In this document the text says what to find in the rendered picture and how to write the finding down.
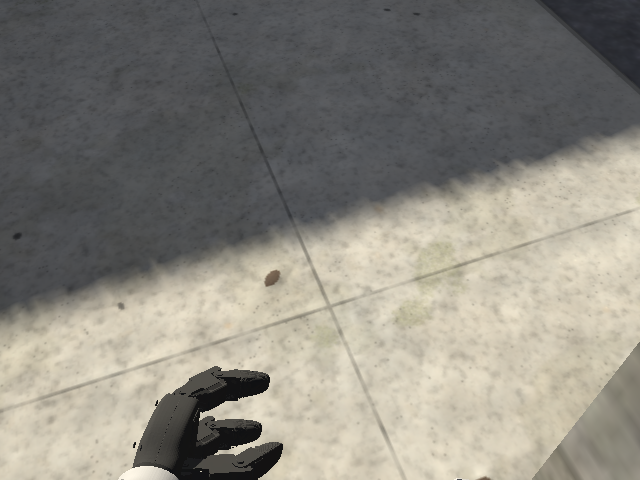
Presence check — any left robot hand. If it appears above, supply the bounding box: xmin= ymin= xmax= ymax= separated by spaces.
xmin=132 ymin=366 xmax=283 ymax=480

